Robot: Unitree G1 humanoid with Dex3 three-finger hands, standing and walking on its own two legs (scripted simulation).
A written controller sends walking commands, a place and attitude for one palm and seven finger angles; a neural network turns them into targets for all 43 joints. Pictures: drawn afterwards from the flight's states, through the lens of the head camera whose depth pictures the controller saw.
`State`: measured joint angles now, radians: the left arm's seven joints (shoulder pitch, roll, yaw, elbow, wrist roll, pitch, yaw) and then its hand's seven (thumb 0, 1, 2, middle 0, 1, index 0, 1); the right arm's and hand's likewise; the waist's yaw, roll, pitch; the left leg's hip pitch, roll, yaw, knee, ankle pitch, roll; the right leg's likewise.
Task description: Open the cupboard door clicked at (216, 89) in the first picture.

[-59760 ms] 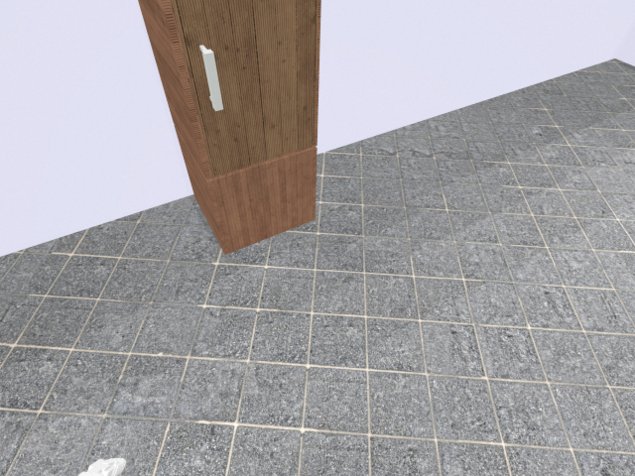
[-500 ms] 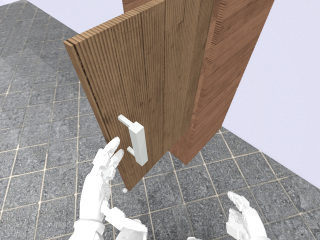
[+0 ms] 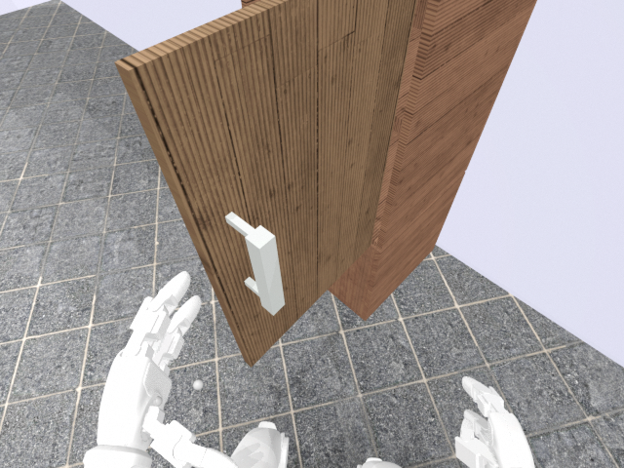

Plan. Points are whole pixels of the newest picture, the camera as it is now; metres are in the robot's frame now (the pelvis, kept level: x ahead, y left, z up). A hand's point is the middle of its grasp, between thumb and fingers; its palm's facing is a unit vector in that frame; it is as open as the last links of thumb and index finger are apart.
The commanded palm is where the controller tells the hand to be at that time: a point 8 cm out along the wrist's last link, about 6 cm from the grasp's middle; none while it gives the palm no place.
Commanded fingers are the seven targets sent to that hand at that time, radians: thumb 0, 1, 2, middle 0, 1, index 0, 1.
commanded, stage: draw the hand back to the body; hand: left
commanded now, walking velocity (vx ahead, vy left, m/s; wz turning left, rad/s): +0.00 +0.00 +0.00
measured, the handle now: (255, 265) +0.34 +0.10 +0.08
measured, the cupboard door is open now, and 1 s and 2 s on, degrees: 93 93 93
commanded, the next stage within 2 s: step back with the hand held close in 1.46 s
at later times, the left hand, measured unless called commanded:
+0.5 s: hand (93, 357) +0.20 +0.21 +0.15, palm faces +0.13 -0.97 -0.22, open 15.6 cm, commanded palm +0.17 +0.26 +0.18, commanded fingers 0.00 -0.08 0.48 -0.17 -0.30 -0.17 -0.30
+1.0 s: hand out of the picture +0.23 +0.28 +0.23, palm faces +0.37 -0.84 -0.40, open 10.1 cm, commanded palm +0.18 +0.33 +0.26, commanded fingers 0.00 0.80 0.86 -0.20 -0.30 -0.20 -0.30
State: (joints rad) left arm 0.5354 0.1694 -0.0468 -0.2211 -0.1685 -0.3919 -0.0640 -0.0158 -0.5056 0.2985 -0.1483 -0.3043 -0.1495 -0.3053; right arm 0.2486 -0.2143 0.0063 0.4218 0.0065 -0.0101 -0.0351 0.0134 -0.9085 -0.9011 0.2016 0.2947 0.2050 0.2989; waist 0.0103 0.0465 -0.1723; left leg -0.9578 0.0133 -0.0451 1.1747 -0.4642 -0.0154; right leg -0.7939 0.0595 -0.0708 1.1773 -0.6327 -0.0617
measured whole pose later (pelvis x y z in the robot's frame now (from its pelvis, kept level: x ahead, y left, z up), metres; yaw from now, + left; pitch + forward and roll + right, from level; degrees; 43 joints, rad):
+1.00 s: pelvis +0.04 +0.04 +0.09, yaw -1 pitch +0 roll -1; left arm 0.53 0.37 0.28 -0.45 -0.07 -0.04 0.13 0.00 0.45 0.71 -0.19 -0.30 -0.19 -0.31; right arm 0.24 -0.21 0.06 0.55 0.02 -0.06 -0.10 0.01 -0.91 -0.90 0.20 0.30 0.21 0.30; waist 0.05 0.04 -0.07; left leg -0.32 -0.03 0.02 0.58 -0.28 0.04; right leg -0.15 0.01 0.01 0.52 -0.37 0.00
